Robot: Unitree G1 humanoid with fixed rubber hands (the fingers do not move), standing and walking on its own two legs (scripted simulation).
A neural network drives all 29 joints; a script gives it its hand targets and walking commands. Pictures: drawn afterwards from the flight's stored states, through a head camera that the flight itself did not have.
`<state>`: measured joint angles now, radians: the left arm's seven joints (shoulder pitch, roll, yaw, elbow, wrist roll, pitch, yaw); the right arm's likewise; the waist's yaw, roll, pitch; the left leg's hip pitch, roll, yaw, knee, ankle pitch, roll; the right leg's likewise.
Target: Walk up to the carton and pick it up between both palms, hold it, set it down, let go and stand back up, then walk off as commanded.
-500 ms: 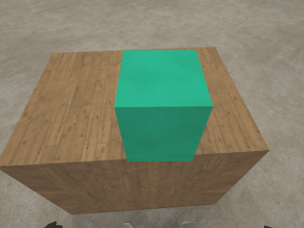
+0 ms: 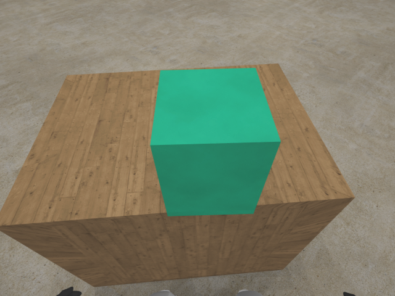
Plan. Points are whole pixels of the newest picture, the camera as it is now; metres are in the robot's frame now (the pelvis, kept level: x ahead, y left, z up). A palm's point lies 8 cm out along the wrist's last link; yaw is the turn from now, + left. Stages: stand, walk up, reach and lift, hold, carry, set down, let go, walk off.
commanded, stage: walk up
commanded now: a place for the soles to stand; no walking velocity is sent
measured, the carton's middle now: (209, 145) +0.42 -0.02 +0.08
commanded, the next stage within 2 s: reach and lift in 1.48 s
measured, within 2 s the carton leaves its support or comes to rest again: neither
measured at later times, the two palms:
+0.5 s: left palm out of the picture +0.13 +0.33 -0.07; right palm out of the picture +0.10 -0.28 -0.08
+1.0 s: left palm out of the picture +0.14 +0.33 -0.07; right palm out of the picture +0.11 -0.29 -0.08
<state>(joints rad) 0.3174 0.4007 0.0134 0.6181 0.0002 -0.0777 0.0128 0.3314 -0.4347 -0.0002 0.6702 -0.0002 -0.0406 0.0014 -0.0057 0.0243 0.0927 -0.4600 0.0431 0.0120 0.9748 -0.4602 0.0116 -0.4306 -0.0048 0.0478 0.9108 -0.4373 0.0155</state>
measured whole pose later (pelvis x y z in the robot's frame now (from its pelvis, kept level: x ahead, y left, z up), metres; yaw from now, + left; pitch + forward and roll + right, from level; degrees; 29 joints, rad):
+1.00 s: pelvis +0.03 +0.03 +0.00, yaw +0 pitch -1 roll -1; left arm 0.31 0.41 0.01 0.62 0.00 -0.04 0.00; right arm 0.32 -0.44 0.00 0.68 0.00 -0.07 0.00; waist -0.01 0.01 0.09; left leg -0.46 0.03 0.02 0.92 -0.42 0.02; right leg -0.45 -0.01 0.07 0.90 -0.43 0.02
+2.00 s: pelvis +0.02 +0.00 +0.03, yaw -1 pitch -1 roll +1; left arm 0.16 0.33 0.01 0.48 0.00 0.23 0.04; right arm 0.21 -0.35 -0.08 0.77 -0.02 -0.32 0.06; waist -0.01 0.00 0.10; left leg -0.37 0.04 0.03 0.67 -0.29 -0.02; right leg -0.39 -0.01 0.07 0.71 -0.31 0.03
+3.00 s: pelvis +0.04 +0.00 +0.05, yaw +0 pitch +2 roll +1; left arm 0.26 0.30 -0.10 0.19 -0.16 -0.18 0.10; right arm 0.25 -0.19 -0.08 0.24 0.07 -0.26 0.01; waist 0.01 -0.03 0.05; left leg -0.29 0.02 0.03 0.43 -0.18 -0.03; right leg -0.33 -0.02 0.07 0.51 -0.22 0.01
